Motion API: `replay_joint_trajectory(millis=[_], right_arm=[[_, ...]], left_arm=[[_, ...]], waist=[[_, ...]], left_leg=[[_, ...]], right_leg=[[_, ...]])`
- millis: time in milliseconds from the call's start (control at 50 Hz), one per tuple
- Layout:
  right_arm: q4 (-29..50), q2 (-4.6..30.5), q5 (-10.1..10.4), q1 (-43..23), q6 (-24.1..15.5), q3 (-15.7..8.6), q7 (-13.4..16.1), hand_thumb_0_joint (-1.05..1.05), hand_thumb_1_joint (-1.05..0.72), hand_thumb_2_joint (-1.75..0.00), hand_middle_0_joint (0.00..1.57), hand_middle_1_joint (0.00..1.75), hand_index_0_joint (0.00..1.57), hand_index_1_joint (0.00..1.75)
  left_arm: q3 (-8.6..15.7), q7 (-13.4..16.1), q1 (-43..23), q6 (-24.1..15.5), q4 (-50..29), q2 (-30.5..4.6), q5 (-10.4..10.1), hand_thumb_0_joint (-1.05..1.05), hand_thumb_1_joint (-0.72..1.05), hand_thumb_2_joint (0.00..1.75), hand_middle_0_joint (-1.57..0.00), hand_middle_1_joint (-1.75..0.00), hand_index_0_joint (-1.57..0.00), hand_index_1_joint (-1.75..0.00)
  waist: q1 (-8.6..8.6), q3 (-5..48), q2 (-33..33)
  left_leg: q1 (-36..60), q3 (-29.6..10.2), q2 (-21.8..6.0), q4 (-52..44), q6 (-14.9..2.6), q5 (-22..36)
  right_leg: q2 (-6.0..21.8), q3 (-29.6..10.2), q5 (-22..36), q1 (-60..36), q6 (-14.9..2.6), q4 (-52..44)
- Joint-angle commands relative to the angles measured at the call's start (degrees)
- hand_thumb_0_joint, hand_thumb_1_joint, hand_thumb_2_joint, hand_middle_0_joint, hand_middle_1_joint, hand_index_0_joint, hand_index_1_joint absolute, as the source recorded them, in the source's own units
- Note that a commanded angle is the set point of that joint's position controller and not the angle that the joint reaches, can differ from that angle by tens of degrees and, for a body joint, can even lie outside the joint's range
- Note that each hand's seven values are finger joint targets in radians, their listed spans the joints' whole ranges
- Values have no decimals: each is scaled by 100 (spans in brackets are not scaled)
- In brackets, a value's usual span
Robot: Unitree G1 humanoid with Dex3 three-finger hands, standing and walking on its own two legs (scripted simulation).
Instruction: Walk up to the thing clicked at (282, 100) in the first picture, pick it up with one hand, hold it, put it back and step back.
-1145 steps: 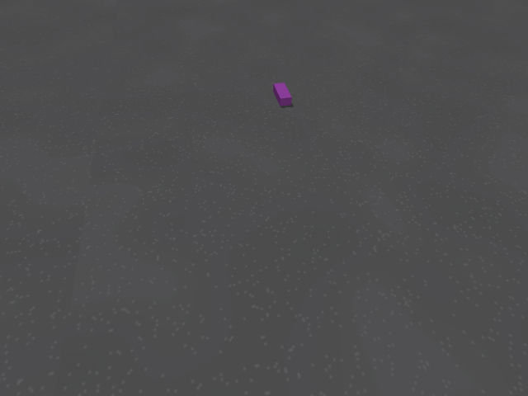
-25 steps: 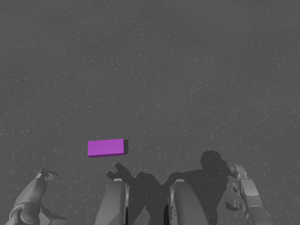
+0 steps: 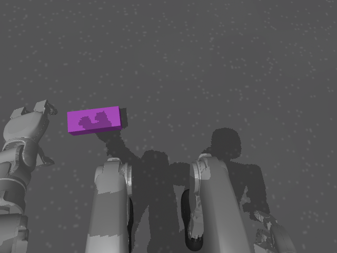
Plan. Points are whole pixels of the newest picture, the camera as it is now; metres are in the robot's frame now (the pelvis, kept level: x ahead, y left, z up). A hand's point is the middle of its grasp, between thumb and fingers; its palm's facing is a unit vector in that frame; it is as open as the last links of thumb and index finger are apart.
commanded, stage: rise first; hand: left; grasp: from above
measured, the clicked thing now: (95, 121) +0.50 +0.24 -0.39
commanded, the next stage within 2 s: approach in 1.28 s
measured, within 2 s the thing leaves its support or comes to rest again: neither
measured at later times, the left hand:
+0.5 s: hand (59, 128) +0.43 +0.30 -0.23, palm faces -0.46 -0.03 -0.89, open 14.2 cm
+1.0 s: hand (68, 123) +0.45 +0.29 -0.26, palm faces -0.47 -0.06 -0.88, open 14.2 cm
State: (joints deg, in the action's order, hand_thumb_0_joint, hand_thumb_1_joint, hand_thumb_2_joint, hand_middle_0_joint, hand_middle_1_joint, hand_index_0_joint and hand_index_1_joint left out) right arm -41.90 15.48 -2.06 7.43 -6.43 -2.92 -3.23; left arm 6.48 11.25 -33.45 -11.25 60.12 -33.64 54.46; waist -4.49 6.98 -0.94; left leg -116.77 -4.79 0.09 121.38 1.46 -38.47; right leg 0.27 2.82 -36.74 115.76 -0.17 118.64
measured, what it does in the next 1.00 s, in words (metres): lowers itself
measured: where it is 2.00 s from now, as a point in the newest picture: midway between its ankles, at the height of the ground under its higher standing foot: (158, 233)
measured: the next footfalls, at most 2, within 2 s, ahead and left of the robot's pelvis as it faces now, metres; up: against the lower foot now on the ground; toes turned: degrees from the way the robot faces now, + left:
none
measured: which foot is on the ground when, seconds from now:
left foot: down 0.00-1.00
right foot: down 0.00-1.00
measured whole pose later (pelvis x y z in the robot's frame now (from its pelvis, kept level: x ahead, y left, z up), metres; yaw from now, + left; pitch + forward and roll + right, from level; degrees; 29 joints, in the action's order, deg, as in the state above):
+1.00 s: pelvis +0.01 +0.01 -0.08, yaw -3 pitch +35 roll -7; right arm -44.2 15.1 -8.2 7.6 -3.6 1.0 -7.8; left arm 7.5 24.5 -50.4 -12.2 81.0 -40.2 71.2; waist -11.7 3.2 0.6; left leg -130.3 -6.5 0.5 136.1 0.5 -41.5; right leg -0.1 3.9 -38.9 128.0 1.3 131.2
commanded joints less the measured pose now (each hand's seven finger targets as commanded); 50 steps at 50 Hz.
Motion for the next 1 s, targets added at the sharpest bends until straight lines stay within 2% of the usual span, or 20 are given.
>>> replay_joint_trajectory(millis=[0, 60, 100, 120, 220, 240, 300, 360, 380, 500, 520, 560, 580, 620, 660, 700, 840, 860, 960, 980], right_arm=[[359, 1165, -49, 703, -68, -337, 14, 0, -88, -90, 20, 30, 20, 30], [281, 1188, -97, 737, 48, -284, -36, 0, -89, -90, 20, 30, 20, 30], [234, 1229, -138, 803, 100, -265, -79, 0, -89, -90, 20, 30, 20, 30], [198, 1238, -159, 779, 124, -258, -89, 0, -89, -90, 20, 30, 20, 30], [44, 1269, -273, 945, 182, -221, -146, 0, -89, -90, 20, 30, 20, 30], [8, 1282, -286, 956, 198, -221, -151, 0, -89, -90, 20, 30, 20, 30], [-74, 1326, -351, 1000, 217, -211, -195, 0, -90, -90, 20, 30, 20, 30], [-82, 1361, -388, 971, 245, -229, -229, 0, -90, -90, 20, 30, 20, 30], [-99, 1347, -414, 1026, 245, -205, -237, 0, -90, -90, 20, 30, 20, 30], [-123, 1287, -467, 1035, 224, -175, -282, 0, -90, -90, 20, 30, 20, 30], [-127, 1291, -504, 1078, 211, -151, -295, 0, -90, -90, 20, 30, 20, 30], [-154, 1254, -527, 1074, 190, -107, -304, 0, -90, -90, 20, 30, 20, 30], [-160, 1266, -540, 1101, 187, -101, -305, 0, -90, -90, 20, 30, 20, 30], [-178, 1244, -542, 1103, 185, -77, -315, 0, -90, -90, 20, 30, 20, 30], [-171, 1269, -553, 1122, 190, -82, -328, 0, -90, -90, 20, 30, 20, 30], [-154, 1221, -568, 1125, 201, -40, -345, 0, -90, -90, 20, 30, 20, 30], [-182, 1254, -604, 1199, 222, -14, -388, 0, -90, -90, 20, 30, 20, 30], [-185, 1329, -602, 1233, 225, -41, -384, 0, -90, -90, 20, 30, 20, 30], [-171, 1313, -616, 1229, 236, 1, -400, 0, -90, -90, 20, 30, 20, 30], [-161, 1330, -621, 1247, 233, 9, -407, 0, -90, -90, 20, 30, 20, 30]], left_arm=[[351, 468, -1465, -188, -274, -1765, 410, 0, -55, 104, -6, -102, -5, -102], [446, 704, -1708, -249, 30, -1981, 683, 0, -55, 104, -6, -99, -6, -100], [319, 827, -2047, -292, 96, -1924, 879, 0, -56, 105, -7, -98, -6, -99], [343, 897, -2073, -289, 204, -2035, 989, 0, -56, 105, -8, -97, -6, -98], [180, 1163, -2626, -300, 449, -1943, 1374, 0, -56, 104, -8, -95, -7, -97], [221, 1219, -2617, -281, 495, -1982, 1415, 0, -57, 104, -8, -95, -7, -97], [107, 1348, -2699, -229, 774, -1845, 1573, 0, -56, 103, -8, -96, -7, -97], [74, 1429, -2878, -194, 872, -1880, 1667, 0, -54, 101, -9, -95, -8, -96], [42, 1446, -2754, -165, 1053, -1756, 1697, 0, -55, 102, -9, -94, -8, -96], [149, 1594, -3136, -99, 1063, -1957, 1649, 0, -54, 101, -8, -99, -8, -99], [190, 1614, -3155, -71, 1214, -1943, 1651, 0, -54, 101, -8, -98, -8, -99], [192, 1650, -3196, -50, 1283, -1952, 1664, 0, -55, 101, -9, -99, -8, -99], [287, 1678, -3243, -35, 1283, -2031, 1653, 0, -54, 100, -9, -98, -8, -99], [220, 1671, -3162, -18, 1323, -1968, 1651, 0, -55, 101, -8, -99, -8, -99], [258, 1658, -3298, -12, 1366, -2087, 1687, 0, -55, 101, -7, -101, -7, -101], [273, 1636, -3182, -6, 1449, -2095, 1663, 0, -56, 102, -8, -100, -7, -101], [250, 1574, -3199, -17, 1404, -2095, 1632, 0, -56, 102, -7, -102, -7, -102], [344, 1587, -3255, -25, 1415, -2163, 1596, 0, -56, 102, -7, -101, -7, -101], [241, 1575, -3252, -100, 1298, -2122, 1601, 0, -56, 102, -7, -101, -7, -102], [303, 1585, -3120, -106, 1382, -2143, 1611, 0, -56, 101, -7, -101, -7, -101]], waist=[[-26, 3563, -416], [-63, 3367, -521], [-191, 3410, -720], [-173, 3366, -764], [-324, 3512, -1266], [-279, 3560, -1301], [-403, 3580, -1495], [-452, 3472, -1553], [-484, 3453, -1424], [-545, 3654, -1279], [-634, 3557, -1189], [-623, 3541, -1194], [-612, 3619, -1180], [-586, 3701, -1242], [-654, 3691, -1246], [-622, 3625, -1139], [-683, 3664, -1169], [-731, 3627, -1093], [-734, 3584, -1230], [-725, 3566, -1223]], left_leg=[[1954, 436, 165, -1256, -342, 204], [1842, 385, 169, -1122, -348, 184], [1895, 331, 163, -1074, -331, 196], [1898, 340, 163, -1038, -334, 182], [2156, 267, 142, -895, -264, 453], [2236, 254, 131, -865, -256, 541], [2333, 158, 96, -805, -216, 767], [2293, 86, 78, -802, -204, 668], [2325, 81, 86, -772, -207, 697], [2031, 203, 106, -454, -307, 770], [1895, 215, 107, -396, -323, 756], [1743, 304, 126, -313, -348, 757], [1776, 294, 111, -276, -347, 801], [1811, 311, 121, -222, -337, 950], [1667, 348, 128, -127, -358, 952], [1428, 386, 152, -104, -380, 883], [1560, 350, 111, 35, -370, 1057], [1513, 311, 101, 34, -368, 1007], [1456, 321, 102, 109, -363, 1044], [1498, 297, 107, 86, -352, 1064]], right_leg=[[-156, 148, 33, -1895, -159, -1417], [-149, 224, 34, -1535, -174, -1203], [-147, 284, 108, -1302, -192, -1039], [-152, 296, 94, -1243, -198, -1000], [-138, 389, 386, -783, -223, -661], [-132, 401, 464, -757, -222, -615], [-102, 456, 671, -551, -197, -404], [-70, 482, 612, -334, -185, -304], [-69, 493, 625, -323, -179, -313], [-123, 445, 774, -513, -170, -262], [-100, 435, 780, -555, -149, -260], [-124, 409, 800, -635, -154, -273], [-112, 408, 836, -627, -139, -243], [-136, 409, 962, -673, -153, -190], [-147, 398, 1008, -721, -156, -168], [-161, 383, 963, -899, -153, -203], [-173, 406, 1159, -949, -146, -153], [-170, 436, 1091, -827, -153, -108], [-190, 440, 1154, -870, -153, -59], [-186, 458, 1149, -823, -156, -27]])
